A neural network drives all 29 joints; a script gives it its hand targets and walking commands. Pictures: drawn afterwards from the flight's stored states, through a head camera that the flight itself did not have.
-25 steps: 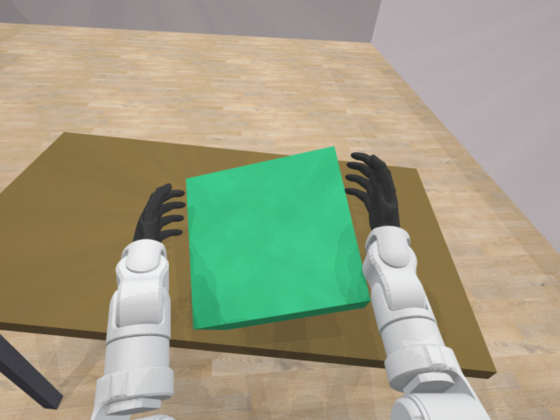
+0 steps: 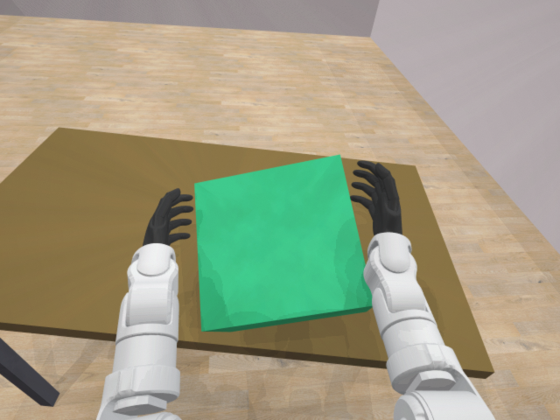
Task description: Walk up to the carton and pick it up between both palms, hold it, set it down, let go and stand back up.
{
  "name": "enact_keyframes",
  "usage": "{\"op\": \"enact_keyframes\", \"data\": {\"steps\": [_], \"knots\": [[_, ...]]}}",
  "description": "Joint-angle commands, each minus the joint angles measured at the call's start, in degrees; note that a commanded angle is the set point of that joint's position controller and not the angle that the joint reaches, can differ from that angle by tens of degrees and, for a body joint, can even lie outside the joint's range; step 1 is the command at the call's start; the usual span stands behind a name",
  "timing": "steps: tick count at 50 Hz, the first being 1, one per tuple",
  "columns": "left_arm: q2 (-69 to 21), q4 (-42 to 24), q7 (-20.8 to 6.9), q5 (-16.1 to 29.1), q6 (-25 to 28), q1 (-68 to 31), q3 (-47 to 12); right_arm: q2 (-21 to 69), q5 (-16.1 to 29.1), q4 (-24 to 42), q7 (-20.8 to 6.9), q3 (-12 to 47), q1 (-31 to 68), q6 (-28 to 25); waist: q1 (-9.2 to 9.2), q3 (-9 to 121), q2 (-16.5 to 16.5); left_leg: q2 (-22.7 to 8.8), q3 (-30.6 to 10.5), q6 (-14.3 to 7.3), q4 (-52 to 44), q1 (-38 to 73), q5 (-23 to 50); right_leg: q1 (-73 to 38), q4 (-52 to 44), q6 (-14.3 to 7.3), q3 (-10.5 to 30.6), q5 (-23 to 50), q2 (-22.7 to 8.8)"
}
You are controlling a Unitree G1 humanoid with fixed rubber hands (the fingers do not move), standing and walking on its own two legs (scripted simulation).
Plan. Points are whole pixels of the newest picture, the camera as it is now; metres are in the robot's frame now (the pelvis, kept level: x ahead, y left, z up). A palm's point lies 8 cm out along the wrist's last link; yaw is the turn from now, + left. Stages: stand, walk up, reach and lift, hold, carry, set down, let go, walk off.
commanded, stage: set down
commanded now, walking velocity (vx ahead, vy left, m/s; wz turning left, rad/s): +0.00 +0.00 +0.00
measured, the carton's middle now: (282, 248) +0.39 -0.01 +0.04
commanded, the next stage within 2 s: none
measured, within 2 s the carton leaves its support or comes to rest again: neither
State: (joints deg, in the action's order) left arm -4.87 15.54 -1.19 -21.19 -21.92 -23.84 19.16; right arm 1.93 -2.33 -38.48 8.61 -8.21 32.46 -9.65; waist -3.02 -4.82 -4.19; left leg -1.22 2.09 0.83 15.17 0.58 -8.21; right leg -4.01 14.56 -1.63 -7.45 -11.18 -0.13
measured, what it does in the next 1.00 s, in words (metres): stands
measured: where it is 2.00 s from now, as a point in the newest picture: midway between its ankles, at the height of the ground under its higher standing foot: outside the picture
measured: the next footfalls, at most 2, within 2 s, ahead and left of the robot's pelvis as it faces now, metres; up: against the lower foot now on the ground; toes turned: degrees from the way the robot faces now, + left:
none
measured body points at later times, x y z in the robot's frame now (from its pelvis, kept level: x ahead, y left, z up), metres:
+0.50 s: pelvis +0.01 +0.00 +0.00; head +0.01 +0.02 +0.45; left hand +0.39 +0.15 +0.06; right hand +0.39 -0.17 +0.11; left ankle +0.01 +0.13 -0.75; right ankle -0.02 -0.09 -0.75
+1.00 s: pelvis +0.01 +0.00 +0.00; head +0.02 +0.01 +0.45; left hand +0.41 +0.14 +0.05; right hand +0.40 -0.19 +0.09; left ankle +0.01 +0.13 -0.75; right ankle -0.02 -0.09 -0.75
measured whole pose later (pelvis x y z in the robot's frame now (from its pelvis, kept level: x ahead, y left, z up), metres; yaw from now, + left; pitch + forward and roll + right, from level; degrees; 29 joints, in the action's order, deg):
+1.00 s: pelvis +0.01 +0.00 +0.00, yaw -3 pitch +1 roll +0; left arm -5.1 44.6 3.3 -20.3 0.7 -34.3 27.9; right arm 2.9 -16.4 -53.8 1.8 -27.4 39.0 -16.1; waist -1.5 -0.3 -2.1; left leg -2.1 5.3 0.9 15.1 -7.4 -8.3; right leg 5.9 16.3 -1.9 -5.3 -11.2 0.2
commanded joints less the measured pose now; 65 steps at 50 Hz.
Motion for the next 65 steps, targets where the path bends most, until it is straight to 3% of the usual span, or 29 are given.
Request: {"op": "enact_keyframes", "data": {"steps": [1, 4, 7, 14, 23, 31, 41, 52, 58, 65], "knots": [[-21.79, -3.88, -7.04, 4.58, 8.57, -38.93, -22.87, 19.23, -5.17, 3.26, -9.47, 10.84, 29.48, -3.51, -0.06, 20.27, 4.86, 0.81, 3.23, 1.2, -0.74, 5.95, 8.5, -0.26, -0.41, 3.49, -1.7, 14.21, -0.08], [-22.85, -0.25, -6.05, 4.17, 10.71, -41.44, -21.61, 19.48, -7.74, -1.05, -10.89, 6.29, 30.7, -4.62, 0.19, 20.97, 5.05, 0.12, 3.45, 1.52, -1.21, 6.79, 7.26, 2.79, -1.24, 2.61, -2.23, 9.42, 0.19], [-23.69, 3.48, -5.28, 3.62, 12.68, -42.33, -19.84, 20.37, -9.41, -5.43, -11.85, 3.75, 30.97, -5.12, 0.31, 21.03, 4.33, -0.2, 3.65, 1.37, -1.27, 6.64, 7.76, 2.7, -1.31, 2.55, -2.05, 9.24, 0.27], [-24.07, 9.42, -4.75, 2.27, 16.37, -42.29, -16.03, 22.6, -11.07, -8.74, -13.04, 2.57, 32.21, -5.97, 1.46, 22.26, 2.67, 0.3, 4.35, 0.55, -0.96, 4.0, 11.23, -1.6, 0.01, 3.36, -0.84, 17.37, -0.01], [-26.0, 12.78, -3.26, 3.57, 20.94, -42.23, -17.69, 23.85, -10.92, -7.37, -13.13, 4.67, 33.72, -8.5, 2.06, 28.33, 4.44, 0.43, 3.95, 1.74, 2.41, 4.62, 19.44, -2.46, 2.56, 3.51, -0.35, 28.49, 0.3], [-25.37, 16.68, -3.41, 3.42, 24.29, -41.63, -15.92, 25.62, -12.95, -11.12, -12.9, 3.88, 31.0, -8.58, 1.36, 28.06, 2.76, 0.6, 3.77, 0.92, 2.1, -0.17, 17.7, -4.72, 4.49, 4.3, 1.14, 35.37, -0.4], [-24.37, 21.91, -3.48, 2.1, 26.5, -42.15, -11.97, 25.22, -15.94, -13.73, -13.73, -1.15, 30.6, -8.31, 1.33, 25.52, 2.95, 0.14, 3.94, 0.71, 1.03, -1.25, 13.96, -1.73, 4.01, 4.04, 1.31, 30.28, -0.59], [-23.08, 25.44, -2.25, -0.01, 27.39, -42.85, -7.22, 23.84, -18.6, -14.94, -15.99, -6.3, 31.46, -7.22, 2.79, 25.62, 3.53, -0.48, 4.58, 0.25, 0.24, -2.02, 10.53, 3.59, 3.18, 3.45, 1.32, 22.02, -0.56], [-22.31, 26.51, -1.89, -0.84, 27.62, -42.51, -5.22, 24.22, -19.89, -14.42, -16.75, -7.62, 31.44, -6.59, 3.27, 26.69, 2.69, -0.55, 4.81, -0.6, 0.33, -3.75, 9.93, 4.05, 3.73, 3.76, 1.97, 23.04, -0.71], [-22.53, 28.31, -1.84, -1.22, 28.23, -40.89, -4.51, 24.14, -20.29, -14.8, -16.94, -7.69, 31.19, -6.96, 3.22, 28.31, 2.5, -0.53, 4.55, -0.43, 2.1, -4.29, 13.97, 4.58, 5.35, 4.05, 2.29, 29.23, -0.63]]}}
